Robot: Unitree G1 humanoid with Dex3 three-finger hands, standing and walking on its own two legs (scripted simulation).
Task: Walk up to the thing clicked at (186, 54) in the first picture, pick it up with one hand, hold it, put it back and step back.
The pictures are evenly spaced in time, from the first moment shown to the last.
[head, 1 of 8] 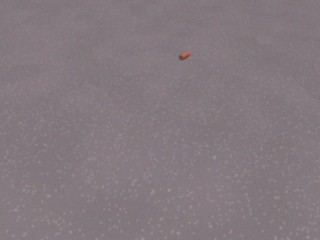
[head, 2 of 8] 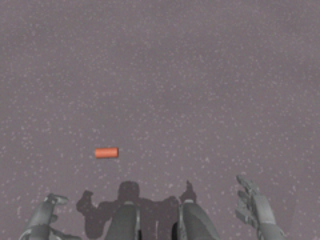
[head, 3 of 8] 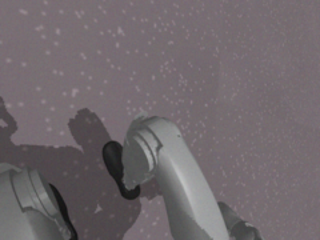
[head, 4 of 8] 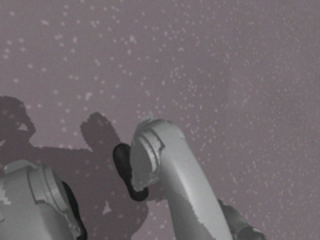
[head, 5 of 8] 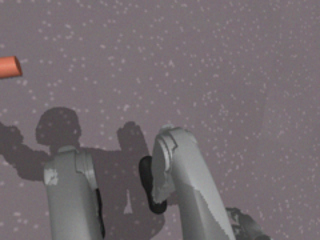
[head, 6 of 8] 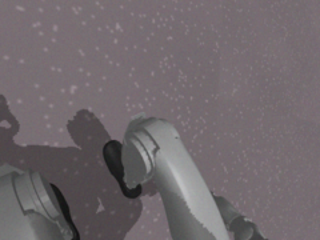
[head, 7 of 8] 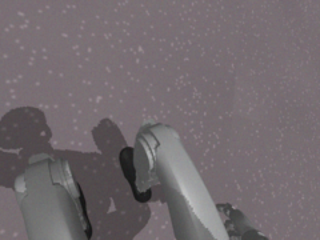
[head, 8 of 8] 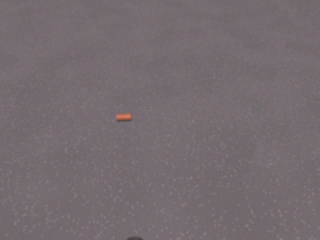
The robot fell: no
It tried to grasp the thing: no
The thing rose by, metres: 0.00
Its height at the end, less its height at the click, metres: +0.00
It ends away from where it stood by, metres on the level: 0.00
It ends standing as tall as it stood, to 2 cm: yes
